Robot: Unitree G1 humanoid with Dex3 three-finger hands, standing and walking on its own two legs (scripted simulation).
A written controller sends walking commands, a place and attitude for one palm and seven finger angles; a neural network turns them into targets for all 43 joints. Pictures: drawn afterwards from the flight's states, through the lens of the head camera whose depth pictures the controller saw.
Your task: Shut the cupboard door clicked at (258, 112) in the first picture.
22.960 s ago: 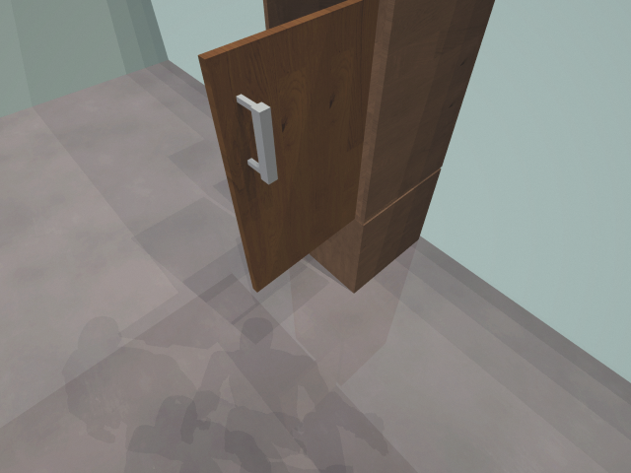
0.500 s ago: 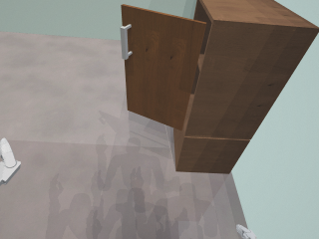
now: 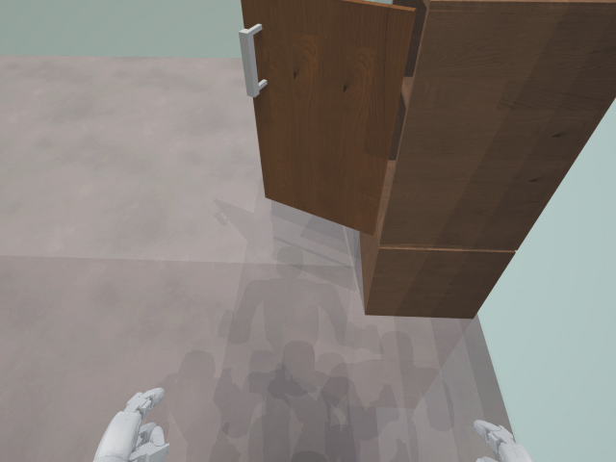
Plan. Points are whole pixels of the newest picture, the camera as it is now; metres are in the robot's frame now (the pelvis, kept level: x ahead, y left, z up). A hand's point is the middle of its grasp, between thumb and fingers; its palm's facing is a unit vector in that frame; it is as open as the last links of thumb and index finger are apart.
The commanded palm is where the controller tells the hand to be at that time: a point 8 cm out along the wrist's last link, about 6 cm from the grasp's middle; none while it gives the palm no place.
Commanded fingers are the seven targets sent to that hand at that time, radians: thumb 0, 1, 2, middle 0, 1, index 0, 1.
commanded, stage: let the arm hang, fingers relaxed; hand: left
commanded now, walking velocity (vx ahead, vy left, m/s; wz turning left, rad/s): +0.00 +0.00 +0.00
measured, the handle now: (255, 61) +0.89 +0.15 +0.12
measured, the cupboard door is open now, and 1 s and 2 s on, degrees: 65 65 65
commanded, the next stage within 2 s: look to check the result in 0.90 s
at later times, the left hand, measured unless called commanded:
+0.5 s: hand out of the picture -0.04 +0.17 -0.16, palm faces +0.00 -0.97 -0.23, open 7.3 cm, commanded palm none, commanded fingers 0.00 0.90 0.90 -0.20 -0.30 -0.20 -0.30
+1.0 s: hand out of the picture +0.00 +0.13 -0.17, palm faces +0.01 -0.99 -0.15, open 7.4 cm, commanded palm none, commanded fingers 0.00 0.90 0.90 -0.20 -0.30 -0.20 -0.30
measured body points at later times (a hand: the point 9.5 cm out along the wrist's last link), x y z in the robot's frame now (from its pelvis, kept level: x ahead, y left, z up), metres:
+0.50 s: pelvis +0.02 -0.01 +0.01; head +0.02 -0.02 +0.46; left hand -0.04 +0.22 -0.14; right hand +0.00 -0.23 -0.15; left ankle +0.08 +0.07 -0.73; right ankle -0.04 -0.10 -0.73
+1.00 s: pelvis +0.03 -0.02 +0.01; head +0.03 -0.01 +0.46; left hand +0.00 +0.18 -0.15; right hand +0.00 -0.22 -0.15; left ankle +0.08 +0.07 -0.73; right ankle -0.04 -0.10 -0.73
